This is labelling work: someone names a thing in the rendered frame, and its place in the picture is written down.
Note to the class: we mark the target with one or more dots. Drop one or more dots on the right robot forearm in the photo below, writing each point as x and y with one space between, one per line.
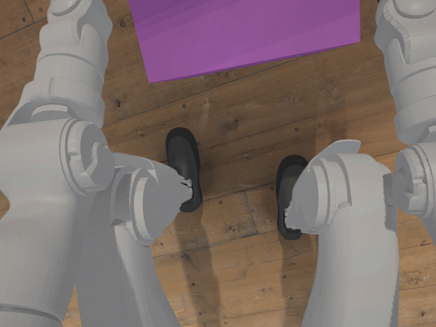
406 34

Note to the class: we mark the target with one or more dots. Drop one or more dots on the robot foot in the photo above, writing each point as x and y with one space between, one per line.
183 156
288 173

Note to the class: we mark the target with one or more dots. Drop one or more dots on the robot left foot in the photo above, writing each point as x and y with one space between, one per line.
183 156

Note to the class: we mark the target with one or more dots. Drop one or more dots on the left robot forearm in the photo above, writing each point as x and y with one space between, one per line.
70 67

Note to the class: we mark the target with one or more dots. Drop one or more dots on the left robot upper arm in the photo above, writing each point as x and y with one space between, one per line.
50 171

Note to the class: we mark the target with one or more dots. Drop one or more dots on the right robot upper arm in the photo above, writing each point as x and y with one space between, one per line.
414 183

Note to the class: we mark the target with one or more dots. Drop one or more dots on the robot right foot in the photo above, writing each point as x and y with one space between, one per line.
288 173

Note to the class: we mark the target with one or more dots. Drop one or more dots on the carton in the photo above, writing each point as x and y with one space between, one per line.
182 39

